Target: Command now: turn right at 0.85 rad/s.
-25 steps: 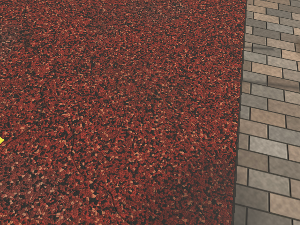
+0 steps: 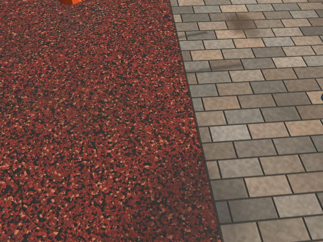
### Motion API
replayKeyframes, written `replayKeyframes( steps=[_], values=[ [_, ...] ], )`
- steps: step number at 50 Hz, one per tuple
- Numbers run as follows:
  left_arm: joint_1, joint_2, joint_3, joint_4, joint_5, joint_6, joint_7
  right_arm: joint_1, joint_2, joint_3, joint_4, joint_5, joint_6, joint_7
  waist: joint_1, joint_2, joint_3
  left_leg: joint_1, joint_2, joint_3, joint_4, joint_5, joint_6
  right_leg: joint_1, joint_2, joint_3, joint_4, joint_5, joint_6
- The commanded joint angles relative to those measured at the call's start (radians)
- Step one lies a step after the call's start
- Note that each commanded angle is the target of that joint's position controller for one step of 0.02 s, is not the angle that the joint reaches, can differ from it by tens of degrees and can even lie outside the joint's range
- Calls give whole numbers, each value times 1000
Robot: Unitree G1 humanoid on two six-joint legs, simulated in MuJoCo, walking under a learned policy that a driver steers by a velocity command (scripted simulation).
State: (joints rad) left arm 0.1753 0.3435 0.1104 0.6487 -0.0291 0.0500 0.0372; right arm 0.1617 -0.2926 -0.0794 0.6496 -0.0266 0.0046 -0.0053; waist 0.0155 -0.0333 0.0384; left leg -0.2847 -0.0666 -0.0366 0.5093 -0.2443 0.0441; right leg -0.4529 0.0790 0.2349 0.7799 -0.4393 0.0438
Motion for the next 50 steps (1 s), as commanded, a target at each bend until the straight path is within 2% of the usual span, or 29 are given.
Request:
replayKeyframes(
  steps=[1, 3, 5, 8, 12, 16, 18, 20, 21, 22, 23, 24, 25, 26, 28, 30, 33, 35, 37, 39, 41, 42, 43, 44, 45, 46, 47, 48, 50],
  values=[
    [66, 167, 50, -45, 7, -17, -2, -109, -104, -24, -107, -15, -27, -16, 41, 123, -36, 102, 361, -316, -256, 88, 145, -189, -88, -61, 350, -26, 24],
    [77, 120, 40, -31, 7, -4, -4, -116, -92, -16, -105, 8, -29, -38, 27, 133, -28, 136, 294, -163, -231, 206, 119, -226, -108, -99, 443, 83, 50],
    [25, 92, 25, -64, -1, -5, -13, -57, -92, -14, -89, 2, -24, -49, -11, 146, -35, 179, 281, -71, -226, 326, 142, -255, -131, -156, 438, 127, 73],
    [-50, 62, 5, -111, -2, -8, -27, 26, -121, -24, -64, -2, -8, -54, -63, 144, -55, 295, 329, -38, -223, 413, 182, -297, -164, -187, 339, 126, 98],
    [-82, 37, -9, -138, 6, -5, -44, 31, -162, -41, -50, 6, 2, -39, -75, 136, -72, 320, 370, 31, -217, 479, 201, -234, -187, -219, 211, 114, 89],
    [-97, 7, -24, -146, 22, 1, -38, 25, -186, -45, -24, 32, 1, -4, -58, 130, -99, 272, 373, 49, -182, 595, 217, -48, -127, -246, 29, 28, 45],
    [-83, -17, -38, -124, 13, -4, -38, 76, -178, -37, 12, 54, -15, 17, -64, 144, -127, 244, 375, 4, -242, 206, 216, 65, -104, -261, -104, 3, 7],
    [-30, 19, -27, -89, -3, -23, -52, 58, -185, -29, 31, 87, -21, 27, -11, 158, -57, 113, 359, -44, -253, -147, 193, 220, -83, -303, -312, 99, -54],
    [47, 45, -15, -48, -6, -35, -51, 54, -160, -17, 41, 89, -26, 29, 30, 133, -46, -7, 334, -40, -209, -198, 165, 390, -77, -312, -403, 150, -85],
    [191, 84, 3, -2, -1, -46, -42, 27, -101, 7, 40, 71, -38, 35, 99, 89, -92, -195, 277, 0, -66, -200, 110, 646, -156, -212, -403, 146, -118],
    [344, 180, 25, 19, 28, -59, -31, -25, -7, 38, -13, 48, -60, 46, 158, -147, -192, -490, 138, 126, 348, -332, 15, 904, -418, 132, -439, 15, -211],
    [313, 199, 36, 4, 41, -86, -28, -36, -80, 12, -38, 81, -75, 36, 160, -124, -131, -657, 109, 4, 580, -362, -1, 768, -545, 330, -551, -261, -330],
    [241, 118, 10, -8, 30, -115, -31, -41, -139, -6, -39, 99, -77, 34, 136, -103, -46, -703, 146, -68, 668, -252, 8, 703, -503, 281, -593, -331, -303],
    [178, 65, -9, -4, 21, -136, -36, -12, -145, -14, -28, 94, -73, 34, 87, -133, 20, -725, 157, -75, 691, -150, 6, 656, -455, 175, -613, -255, -256],
    [115, 5, -26, 5, 25, -152, -42, 31, -130, -17, 6, 75, -64, 29, 35, -124, 68, -678, 191, -91, 692, 3, -15, 563, -383, -28, -642, -17, -180],
    [103, -17, -28, 11, 43, -163, -39, 64, -88, -9, 26, 75, -53, 34, 12, -74, 79, -623, 191, -75, 722, 124, -35, 492, -335, -192, -649, 232, -146],
    [21, 17, -21, 5, 58, -158, -19, 31, -56, 2, -10, 61, -47, 37, -21, -62, 129, -487, 177, 9, 558, 235, -87, 323, -270, -399, -649, 602, -128],
    [34, 55, -11, 15, 48, -147, -4, -35, -27, 14, -36, 53, -46, 53, 7, -33, 130, -366, 156, 95, 361, 310, -90, 281, -249, -473, -628, 698, -109],
    [80, 109, 3, 38, 32, -132, 10, -74, -12, 19, -59, 50, -42, 75, 24, -32, 107, -316, 126, 149, 247, 296, -65, 355, -280, -489, -557, 892, -102],
    [68, 148, 14, 37, 7, -112, 16, 1, -56, -1, -48, 56, -29, 82, -24, -74, 28, -231, 67, 187, 207, 237, -21, 448, -304, -494, -420, 1173, -94],
    [25, 169, 22, 17, -21, -96, 7, 154, -138, -39, -26, 58, -7, 71, -122, -100, -72, -36, 11, 187, 186, 157, 49, 449, -326, -484, -183, 1314, -92],
    [3, 144, 15, 2, -31, -102, -8, 286, -208, -73, -3, 53, 4, 54, -193, -70, -149, 169, -16, 155, 109, 206, 94, 375, -307, -468, 25, 1179, -72],
    [32, 48, -12, -8, -24, -119, -27, 303, -241, -88, 1, 58, 11, 27, -186, 90, -148, 331, 17, 43, -6, 395, 137, 207, -199, -445, 305, 522, -15],
    [197, -66, -47, -46, 36, -132, -39, 203, -336, -91, -56, 23, 2, 20, -16, 332, -263, 626, 295, -476, 57, 732, 381, -188, 4, -342, 736, -248, 49],
    [189, 62, -40, -43, 44, -151, -43, 197, -318, -85, -102, 9, -19, 39, -85, 176, -517, 638, 406, -767, -120, 416, 475, -193, 15, -72, 825, -224, 29],
    [65, 114, -28, -75, 18, -155, -38, 139, -266, -72, -115, 26, -33, 47, -91, 82, -377, 512, 365, -693, -207, 207, 405, -224, -20, -55, 758, -135, -1],
    [27, 106, -28, -88, 22, -152, -25, 79, -219, -61, -111, 52, -41, 45, -38, -16, -208, 350, 306, -608, -238, 94, 338, -243, -56, -68, 646, -65, -7],
    [25, 107, -27, -80, 35, -141, -14, 27, -177, -47, -121, 67, -42, 37, -5, -39, -151, 235, 266, -537, -245, 87, 296, -211, -89, -69, 557, -22, -7],
    [23, 111, -21, -74, 46, -117, -12, -24, -177, -50, -138, 44, -32, 22, 24, 16, -95, 67, 192, -441, -260, 189, 262, -116, -98, -73, 438, 30, 6]
  ],
)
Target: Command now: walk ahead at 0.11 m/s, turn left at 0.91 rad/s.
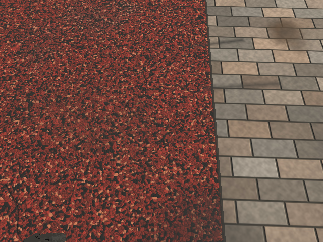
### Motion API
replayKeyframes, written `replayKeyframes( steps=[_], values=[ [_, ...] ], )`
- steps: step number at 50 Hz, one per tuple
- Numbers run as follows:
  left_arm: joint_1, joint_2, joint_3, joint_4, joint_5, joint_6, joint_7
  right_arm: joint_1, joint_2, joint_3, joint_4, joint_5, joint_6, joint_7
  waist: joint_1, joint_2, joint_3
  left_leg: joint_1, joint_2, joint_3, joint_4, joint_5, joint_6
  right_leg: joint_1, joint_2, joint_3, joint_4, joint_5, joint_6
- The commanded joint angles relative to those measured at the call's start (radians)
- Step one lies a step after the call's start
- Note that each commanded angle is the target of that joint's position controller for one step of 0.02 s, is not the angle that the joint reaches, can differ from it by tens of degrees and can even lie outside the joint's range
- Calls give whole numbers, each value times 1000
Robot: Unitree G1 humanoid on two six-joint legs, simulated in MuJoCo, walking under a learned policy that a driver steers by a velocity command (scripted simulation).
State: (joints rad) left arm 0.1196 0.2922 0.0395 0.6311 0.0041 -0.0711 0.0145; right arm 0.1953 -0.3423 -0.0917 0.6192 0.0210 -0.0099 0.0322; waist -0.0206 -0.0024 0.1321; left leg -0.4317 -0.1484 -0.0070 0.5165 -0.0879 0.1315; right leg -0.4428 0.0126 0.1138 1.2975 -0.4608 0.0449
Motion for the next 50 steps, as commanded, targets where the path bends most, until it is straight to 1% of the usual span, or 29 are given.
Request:
replayKeyframes(
  steps=[1, 2, 3, 6, 10, 14, 17, 19, 20, 21, 22, 23, 24, 25, 26, 27, 29, 35, 38, 41, 42, 43, 44, 45, 46, 47, 48, 49, 50],
  values=[
    [87, 141, 45, -48, 19, 10, 12, -67, -133, -41, -107, -8, -12, -23, 64, 0, -188, 171, 253, -428, -247, 141, 167, -102, -26, 33, -127, 61, 20],
    [89, 118, 39, -42, 24, 15, 14, -60, -141, -44, -103, -9, -6, -32, 62, 5, -203, 149, 239, -398, -223, 241, 160, -87, -17, 22, -173, 74, 35],
    [92, 104, 33, -41, 25, 18, 14, -44, -147, -46, -96, -1, 0, -42, 59, 4, -245, 147, 221, -395, -221, 141, 153, -75, -13, 21, -223, 109, 44],
    [23, 104, 30, -59, 5, 23, 5, -39, -158, -39, -107, 15, 12, -58, 21, 97, -236, 127, 195, -485, -285, -450, 128, -109, -1, 26, -374, 221, 55],
    [-31, 104, 27, -60, -7, -14, -7, -12, -138, -24, -90, 8, 3, -61, -22, 162, -225, 205, 213, -466, -239, -438, 89, -110, -10, 8, -549, 310, 56],
    [-28, 100, 15, -62, -23, -36, -15, 22, -111, 4, -71, -11, -19, -32, -60, 192, -181, 201, 285, -433, -228, -470, 88, -44, -58, -66, -616, 311, 14],
    [16, 117, 14, -61, -43, -44, -26, 23, -111, 14, -61, -15, -37, -15, -47, 184, -125, 214, 346, -421, -235, -510, 92, -35, -76, -103, -649, 222, -58],
    [107, 109, 12, -29, -48, -46, -37, -5, -96, 21, -57, -14, -41, -14, 5, 142, -110, 173, 339, -348, -191, -511, 75, 64, -65, -139, -709, 224, -105],
    [209, 114, 16, 13, -47, -46, -41, -27, -67, 29, -59, -21, -43, -17, 48, 80, -113, 131, 301, -272, -88, -467, 57, 153, -45, -138, -744, 186, -124],
    [341, 144, 27, 56, -40, -50, -44, -55, -22, 41, -73, -30, -49, -24, 92, -64, -117, 33, 218, -144, 187, -337, 15, 270, -83, 2, -817, 91, -160],
    [384, 257, 53, 47, -30, -53, -54, -58, -4, 49, -138, -33, -74, -32, 73, -346, -81, -243, 102, -7, 530, -329, -69, 402, -245, 474, -1029, -69, -281],
    [395, 239, 53, 35, -14, -54, -70, -75, -29, 46, -156, 6, -99, -31, 76, -319, -68, -495, 73, -90, 664, -390, -71, 515, -329, 817, -1166, -385, -366],
    [381, 194, 44, 27, -11, -58, -70, -129, -65, 38, -149, 26, -113, -28, 91, -172, -31, -555, 128, -136, 696, -300, -52, 532, -338, 769, -1142, -353, -349],
    [393, 160, 35, 21, -9, -55, -68, -168, -52, 41, -144, 6, -121, -25, 104, -83, -52, -536, 146, -127, 672, -237, -53, 545, -287, 644, -1105, -220, -326],
    [411, 152, 32, 27, -19, -47, -63, -183, -34, 43, -143, -17, -130, -22, 108, -55, -68, -519, 154, -117, 618, -206, -64, 557, -251, 571, -1097, -133, -321],
    [408, 128, 23, 36, -27, -37, -52, -193, -34, 37, -137, -30, -135, -18, 101, -61, -70, -478, 166, -113, 539, -161, -78, 547, -217, 498, -1096, -52, -304],
    [427, 76, 1, 60, -33, -19, -33, -218, -17, 33, -126, -27, -132, -8, 101, -110, -64, -407, 157, -93, 417, -112, -108, 516, -172, 414, -1110, 80, -280],
    [474, 74, -1, 139, -35, 7, 13, -415, 48, 42, -153, -19, -147, 10, 146, -130, -39, -233, 64, -24, 92, 79, -165, 363, -95, 320, -1085, 415, -253],
    [492, 66, 3, 179, -46, 7, 14, -474, 35, 34, -177, -3, -157, 14, 152, -158, -36, -122, 44, -34, -15, 109, -172, 353, -95, 355, -1066, 507, -238],
    [416, 91, 20, 176, -49, 10, 17, -391, -44, 1, -179, 15, -165, -1, 70, -187, -88, 146, 43, -30, -68, 79, -142, 317, -100, 355, -964, 871, -196],
    [369, 111, 27, 159, -39, 11, 13, -240, -88, -21, -153, 21, -162, -17, -19, -189, -187, 340, 63, -27, -64, 80, -116, 286, -77, 329, -808, 1036, -167],
    [283, 138, 34, 119, -12, 13, 6, 39, -120, -37, -99, 31, -144, -41, -161, -189, -363, 668, 173, -112, 11, 11, -70, 160, -62, 319, -554, 1005, -144],
    [323, 24, 11, 88, 17, 6, 1, 264, -170, -45, -57, 19, -121, -59, -173, 26, -570, 1025, 381, -349, 46, -299, -7, -53, 35, 235, -220, 469, -124],
    [449, -31, -25, 60, -54, -2, 0, 262, -162, -33, -31, -1, -126, -38, -93, 484, -710, 1160, 603, -877, -135, -618, 124, -290, 73, 153, 48, -78, -102],
    [372, 61, -4, 75, -85, 3, 9, 190, -58, -20, -49, -8, -115, -41, -117, 359, -487, 1008, 541, -822, -201, -743, 90, -405, -26, 101, 105, -8, -100],
    [256, 103, 5, 58, -67, 1, 5, 158, -32, -16, -34, -10, -104, -49, -131, 219, -316, 843, 494, -629, -214, -582, 52, -423, -56, 51, 86, 63, -104],
    [169, 78, 3, 40, -39, -2, 0, 135, -36, -13, -4, -30, -96, -47, -107, 46, -187, 660, 460, -511, -242, -300, 58, -378, -81, 23, 66, 83, -98],
    [117, 59, 7, 18, -18, 0, -3, 102, -14, -4, 17, -49, -95, -44, -69, 5, -107, 524, 432, -413, -254, -56, 68, -337, -103, 16, 41, 85, -94],
    [127, 27, 3, 1, -26, 8, -8, 76, 3, 7, 38, -56, -99, -40, -18, 40, -77, 423, 432, -367, -259, 170, 91, -288, -109, 20, 39, 36, -84]
  ],
)
Over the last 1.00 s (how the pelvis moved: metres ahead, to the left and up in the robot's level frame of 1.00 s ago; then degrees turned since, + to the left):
0.24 -0.06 -0.01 10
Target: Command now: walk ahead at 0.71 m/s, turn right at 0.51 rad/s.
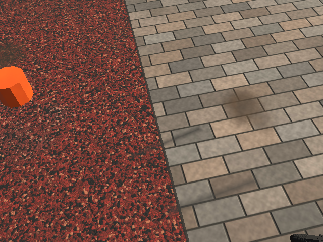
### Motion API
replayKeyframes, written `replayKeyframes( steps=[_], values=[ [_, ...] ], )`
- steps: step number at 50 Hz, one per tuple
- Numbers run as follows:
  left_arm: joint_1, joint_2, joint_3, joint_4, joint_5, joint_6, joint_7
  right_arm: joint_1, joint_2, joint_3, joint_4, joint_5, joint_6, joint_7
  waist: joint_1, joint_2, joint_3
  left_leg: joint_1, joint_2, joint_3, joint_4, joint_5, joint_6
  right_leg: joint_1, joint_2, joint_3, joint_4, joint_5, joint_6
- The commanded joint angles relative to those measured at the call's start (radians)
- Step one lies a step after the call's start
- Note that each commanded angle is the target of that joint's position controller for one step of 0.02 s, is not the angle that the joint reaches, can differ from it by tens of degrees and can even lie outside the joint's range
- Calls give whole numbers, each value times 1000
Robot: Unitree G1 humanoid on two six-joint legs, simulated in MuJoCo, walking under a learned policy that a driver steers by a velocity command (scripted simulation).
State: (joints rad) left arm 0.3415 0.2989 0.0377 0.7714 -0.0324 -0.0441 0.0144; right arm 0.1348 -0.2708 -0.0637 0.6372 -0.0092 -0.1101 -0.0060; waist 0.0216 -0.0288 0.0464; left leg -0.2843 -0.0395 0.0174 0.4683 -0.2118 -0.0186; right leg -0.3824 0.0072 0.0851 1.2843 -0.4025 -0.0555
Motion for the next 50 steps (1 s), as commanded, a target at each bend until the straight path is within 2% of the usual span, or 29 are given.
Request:
replayKeyframes(
  steps=[1, 2, 3, 4, 5, 7, 9, 10, 11, 12, 13, 14, 15, 16, 18, 21, 23, 26, 29, 30, 31, 32, 33, 35, 36, 39, 44, 46, 50],
  values=[
    [-85, -10, -3, -148, -2, -12, -8, 110, -36, -8, 39, -13, -5, 7, -24, 74, 22, 211, 320, -338, -224, 445, 246, -322, -107, 56, -2, -70, 26],
    [-89, -35, -14, -160, -7, -9, -10, 75, -24, 1, 55, 6, -12, 15, 8, 88, 45, 140, 319, -286, -247, 520, 235, -300, -118, 66, -114, -95, 34],
    [-112, -41, -23, -175, 8, -12, -16, 36, -61, -5, 59, 24, -18, 18, 28, 93, 64, 71, 304, -238, -275, 572, 232, -255, -118, 46, -251, -47, 45],
    [-116, -31, -29, -181, 34, -25, -31, -2, -120, -20, 58, 42, -16, 17, 42, 94, 48, 3, 255, -174, -286, 584, 218, -137, -112, 6, -421, 97, 44],
    [-96, -9, -25, -162, 48, -43, -49, -12, -161, -35, 54, 46, -10, 14, 44, 94, 7, -51, 192, -123, -273, 558, 196, 14, -67, -34, -547, 271, 44],
    [-90, 48, -4, -149, 46, -58, -68, 40, -213, -50, 72, 49, -7, 16, 62, 83, -45, -76, 188, -138, -238, 456, 167, 229, -1, -50, -663, 519, 48],
    [-45, 121, 28, -136, 60, -47, -49, 80, -201, -42, 82, 48, -5, 18, 111, 51, -89, -57, 153, -135, -76, 454, 97, 381, -1, -37, -712, 577, 24],
    [-15, 158, 41, -141, 77, -42, -34, 102, -181, -32, 83, 44, -2, 20, 141, 36, -111, -92, 103, -124, 69, 347, 47, 464, -48, -22, -729, 693, 9],
    [9, 252, 53, -172, 106, -35, -13, 180, -106, 0, 63, 22, 11, 21, 119, -172, -233, -183, 17, -66, 412, -145, -24, 594, -316, 187, -705, 1107, -74],
    [6, 249, 46, -204, 120, -13, -14, 372, -86, 10, 89, 52, 31, 7, 69, -354, -453, -246, -18, -136, 735, -522, -44, 684, -506, 424, -726, 1219, -212],
    [-58, 213, 42, -219, 82, 2, -23, 382, -180, -12, 102, 58, 53, 1, 53, -243, -435, -263, 16, -177, 836, -474, -51, 589, -444, 392, -767, 1055, -207],
    [-107, 176, 31, -207, 54, 1, -35, 326, -187, -17, 102, 56, 69, -6, 36, -163, -321, -324, 40, -148, 840, -427, -51, 503, -390, 319, -799, 933, -191],
    [-151, 131, 15, -186, 48, -6, -47, 307, -155, -9, 115, 42, 85, -18, 9, -91, -249, -317, 69, -135, 803, -383, -60, 409, -344, 268, -831, 905, -183],
    [-206, 88, 0, -177, 51, -12, -55, 299, -136, -5, 115, 29, 104, -26, -29, -69, -202, -258, 98, -132, 742, -344, -66, 296, -306, 216, -861, 876, -179],
    [-281, 88, 2, -166, 59, -22, -61, 313, -99, 6, 120, 12, 124, -28, -85, -90, -182, -112, 119, -89, 598, -265, -73, 155, -256, 150, -903, 901, -182],
    [-268, 171, 41, -148, 42, -9, -41, 188, -85, 17, 85, 1, 117, -37, -48, -71, -181, -62, 69, -55, 376, -197, -71, 155, -226, 142, -903, 933, -200],
    [-241, 196, 57, -138, 26, 10, -25, 138, -100, 16, 68, 5, 126, -40, -34, -73, -197, -49, 47, -72, 319, -148, -65, 168, -237, 198, -920, 785, -213],
    [-241, 186, 65, -132, 11, 33, -13, 67, -116, 11, 40, 5, 139, -36, -35, -91, -148, -25, 17, -97, 233, -124, -38, 111, -213, 284, -950, 471, -191],
    [-273, 157, 64, -136, -5, 52, 1, 117, -132, -2, 49, 4, 123, -25, -96, -81, -123, 151, 26, -92, -28, 40, 7, 9, -134, 312, -887, 280, -101],
    [-240, 101, 49, -137, 0, 56, 3, 156, -194, -19, 49, -9, 123, -31, -93, 30, -149, 270, 189, -210, -112, 48, 69, -96, -67, 249, -742, 74, -35],
    [-190, 45, 39, -164, 1, 55, 4, 98, -272, -39, 37, -32, 133, -32, -40, 318, -118, 241, 424, -453, -202, 120, 208, -261, 100, 22, -513, -187, 32],
    [-160, 152, 71, -145, 16, 53, 6, 42, -218, -25, 8, -53, 123, -29, -38, 251, -98, 149, 469, -474, -222, 167, 274, -247, 32, 35, -293, -194, 75],
    [-117, 196, 94, -121, 6, 62, 7, -40, -161, -9, -11, -45, 114, -30, 1, 198, -76, 124, 410, -369, -209, 171, 246, -235, 12, 30, -204, -133, 91],
    [-58, 182, 102, -86, 14, 91, 21, -123, -118, 0, -23, -10, 104, -33, 21, 174, -50, 154, 314, -206, -189, 169, 186, -276, -18, 5, -105, -20, 137],
    [-60, 164, 99, -92, 13, 99, 20, -123, -112, 4, -20, -9, 103, -37, 15, 173, -43, 151, 302, -151, -185, 227, 189, -280, -32, -7, -66, 7, 157],
    [-146, 117, 81, -158, 0, 98, 6, -70, -123, -3, 1, -20, 115, -49, -37, 157, -48, 222, 304, -59, -195, 280, 221, -314, -68, -59, -152, 77, 192],
    [-194, 78, 60, -234, 9, 96, -27, -44, -189, -36, 17, -13, 129, -37, -64, 156, -93, 277, 361, 34, -174, 393, 240, -209, -107, -110, -373, 73, 172],
    [-190, 86, 64, -248, 9, 105, -35, -54, -208, -49, 19, -2, 126, -22, -57, 163, -99, 255, 371, 80, -155, 436, 226, -132, -96, -149, -453, 76, 146],
    [-175, 109, 84, -271, 5, 136, -49, -60, -219, -68, 33, 38, 112, 6, -25, 179, -114, 264, 404, 127, -57, 447, 163, -2, -74, -182, -645, 81, 70]
  ],
)
Over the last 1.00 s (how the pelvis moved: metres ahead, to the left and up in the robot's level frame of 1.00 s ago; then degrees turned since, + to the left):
0.58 -0.10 0.01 -17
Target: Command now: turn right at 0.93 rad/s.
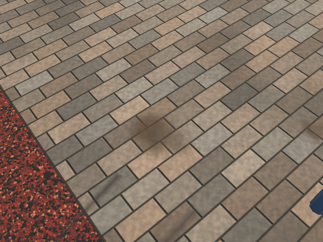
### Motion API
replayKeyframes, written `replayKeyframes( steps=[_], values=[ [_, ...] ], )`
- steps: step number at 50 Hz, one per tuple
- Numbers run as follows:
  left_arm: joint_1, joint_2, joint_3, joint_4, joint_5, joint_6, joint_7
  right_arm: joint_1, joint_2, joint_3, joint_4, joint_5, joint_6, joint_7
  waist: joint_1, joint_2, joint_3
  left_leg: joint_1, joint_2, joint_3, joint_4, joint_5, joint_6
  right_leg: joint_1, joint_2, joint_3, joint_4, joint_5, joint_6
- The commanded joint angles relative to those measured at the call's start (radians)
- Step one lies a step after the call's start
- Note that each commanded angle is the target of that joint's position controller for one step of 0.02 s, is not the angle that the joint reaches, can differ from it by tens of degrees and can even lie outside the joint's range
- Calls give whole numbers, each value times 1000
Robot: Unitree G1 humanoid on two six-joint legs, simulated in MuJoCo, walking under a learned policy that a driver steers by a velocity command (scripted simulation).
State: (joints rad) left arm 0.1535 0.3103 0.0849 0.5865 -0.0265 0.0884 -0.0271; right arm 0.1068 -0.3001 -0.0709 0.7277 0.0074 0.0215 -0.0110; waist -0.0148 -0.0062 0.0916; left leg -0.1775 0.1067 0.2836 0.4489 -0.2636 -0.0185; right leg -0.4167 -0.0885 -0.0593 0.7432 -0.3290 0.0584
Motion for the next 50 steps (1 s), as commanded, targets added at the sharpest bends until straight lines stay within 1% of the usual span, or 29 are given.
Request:
replayKeyframes(
  steps=[1, 2, 3, 4, 5, 6, 7, 8, 9, 11, 14, 16, 18, 19, 24, 27, 29, 30, 31, 32, 33, 34, 35, 36, 37, 42, 44, 46, 50],
  values=[
    [57, 105, 47, -75, -1, 7, -6, -38, -177, -61, -50, 32, -18, 13, 46, 138, -169, 118, 239, -100, 43, 472, 120, 124, 43, -47, -208, 86, -76],
    [141, 152, 72, -49, 5, 4, 10, 13, -142, -55, -26, 29, -20, 21, 80, 47, -200, 15, 177, -52, 204, 396, 55, 299, 63, 3, -308, 247, -127],
    [218, 304, 114, -47, 5, -4, 34, 6, -90, -39, -62, -14, -25, 24, 84, -251, -202, -320, 53, -4, 528, -122, -41, 534, -148, 337, -330, 784, -236],
    [150, 344, 107, -84, 44, -33, 28, -59, -65, -26, -129, -39, -32, 13, 61, -324, -294, -531, -72, -205, 742, -430, -84, 530, -298, 643, -348, 750, -443],
    [132, 271, 90, -87, 43, -65, 12, -118, -126, -41, -120, -30, -28, 5, 105, -157, -297, -560, -61, -319, 813, -394, -70, 516, -272, 563, -382, 661, -430],
    [116, 245, 78, -68, 29, -83, 18, -136, -116, -40, -131, -11, -32, -3, 75, -130, -239, -572, -59, -348, 799, -303, -43, 468, -217, 495, -392, 577, -378],
    [50, 203, 63, -72, 13, -84, 28, -81, -126, -44, -94, -10, -28, -15, 35, -63, -209, -571, -33, -348, 764, -217, -38, 437, -186, 408, -380, 541, -326],
    [-12, 156, 44, -83, 4, -79, 40, -37, -146, -49, -70, -15, -22, -21, 11, -75, -208, -528, -24, -344, 730, -158, -43, 391, -167, 351, -375, 563, -299],
    [-34, 133, 28, -90, 16, -79, 48, 1, -144, -48, -44, -15, -17, -17, -1, -99, -226, -453, -35, -323, 750, -113, -53, 344, -150, 308, -375, 615, -295],
    [-46, 95, 4, -74, 39, -85, 53, 54, -115, -38, -12, -4, -9, -10, -9, -93, -252, -358, -38, -308, 717, -57, -70, 305, -126, 236, -388, 633, -290],
    [-62, 30, -27, -26, 62, -96, 53, 66, -57, -9, 9, 3, 1, -2, 0, -109, -209, -230, -9, -314, 478, -2, -80, 246, -90, 143, -422, 461, -259],
    [-60, 73, -17, 1, 74, -97, 52, 29, -84, -9, -8, 5, 7, -1, 32, -141, -145, -195, -13, -307, 395, -17, -76, 202, -113, 151, -458, 296, -270],
    [-51, 139, 4, 20, 67, -87, 54, 9, -143, -23, -34, 15, 10, -3, 55, -146, -84, -262, -22, -289, 410, -87, -68, 211, -161, 200, -475, 194, -297],
    [-46, 145, 8, 28, 60, -82, 55, 12, -152, -26, -42, 19, 11, -3, 59, -134, -65, -303, -16, -291, 426, -121, -65, 231, -187, 224, -476, 179, -308],
    [-71, 120, 14, 42, 48, -75, 62, 51, -97, -19, -60, 17, 16, 12, 41, -83, -96, -344, 6, -273, 442, -203, -56, 334, -242, 194, -417, 429, -324],
    [-89, 126, 24, 40, 41, -68, 61, 77, -85, -20, -70, 24, 20, 27, 25, -87, -152, -272, -19, -226, 362, -187, -38, 370, -244, 122, -358, 594, -301],
    [-104, 133, 32, 41, 24, -64, 59, 106, -81, -23, -75, 28, 28, 39, -1, -96, -174, -198, -42, -193, 236, -112, -10, 371, -239, 68, -298, 607, -260],
    [-109, 130, 34, 46, 11, -63, 58, 139, -83, -28, -70, 28, 31, 41, -25, -92, -182, -123, -65, -175, 124, -17, 15, 341, -220, 23, -238, 568, -218],
    [-63, 109, 34, 69, 5, -67, 53, 177, -118, -44, -65, 22, 31, 31, -37, -30, -183, -18, -76, -231, 5, 151, 60, 263, -165, -41, -121, 430, -142],
    [-64, 69, 26, 45, 39, -75, 48, 225, -265, -85, -77, 18, 26, 8, -27, 240, -188, 178, 129, -566, -56, 586, 170, -18, -37, -125, 169, 62, -32],
    [-193, 39, 12, -26, 63, -84, 50, 224, -319, -88, -105, -19, 5, 13, -51, 349, -213, 233, 289, -868, -70, 790, 376, -273, 136, 3, 381, -370, 20],
    [-212, 79, 21, -20, 53, -88, 51, 220, -274, -78, -117, -31, -17, 22, -78, 175, -256, 250, 274, -808, -86, 726, 396, -305, 113, 127, 494, -365, 11],
    [-199, 84, 24, -13, 33, -92, 51, 181, -253, -73, -115, -17, -31, 18, -41, 122, -217, 230, 210, -724, -80, 653, 341, -319, 97, 152, 496, -270, -5],
    [-170, 91, 28, 6, 34, -94, 58, 128, -232, -70, -121, 8, -30, 9, -9, 68, -185, 213, 157, -667, -72, 595, 288, -334, 83, 155, 451, -184, -5],
    [-156, 107, 34, 13, 41, -93, 66, 91, -205, -60, -132, 27, -22, -3, 7, 78, -176, 197, 133, -640, -73, 584, 259, -321, 73, 163, 410, -123, 1],
    [-129, 72, 23, 33, 28, -100, 60, 101, -211, -58, -158, 21, 3, -29, 9, 100, -196, 171, 61, -642, -61, 580, 236, -240, 136, 168, 267, 4, 42],
    [-134, 79, 22, 34, 18, -112, 46, 139, -205, -56, -155, 35, 1, -33, -10, 120, -207, 151, 40, -714, -140, 27, 241, -221, 137, 178, 136, 50, 40],
    [-182, 97, 27, 20, 6, -135, 30, 137, -220, -54, -160, 30, -11, -28, -28, 191, -130, 92, 45, -807, -214, -313, 250, -225, 140, 191, 22, 65, 32],
    [-175, 87, 16, 40, 11, -188, 3, 171, -180, -29, -138, 12, -40, -20, -65, 212, -125, 94, 59, -743, -188, -227, 232, -140, 94, 139, -117, 150, 17]
  ],
)
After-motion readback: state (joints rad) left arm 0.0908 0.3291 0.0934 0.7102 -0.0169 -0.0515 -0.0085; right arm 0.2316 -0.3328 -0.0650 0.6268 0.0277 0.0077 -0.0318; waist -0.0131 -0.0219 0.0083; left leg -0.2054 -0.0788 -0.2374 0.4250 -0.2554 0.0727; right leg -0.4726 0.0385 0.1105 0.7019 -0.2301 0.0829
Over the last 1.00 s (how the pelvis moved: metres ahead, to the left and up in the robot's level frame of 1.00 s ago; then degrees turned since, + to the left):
0.26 -0.02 0.01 -25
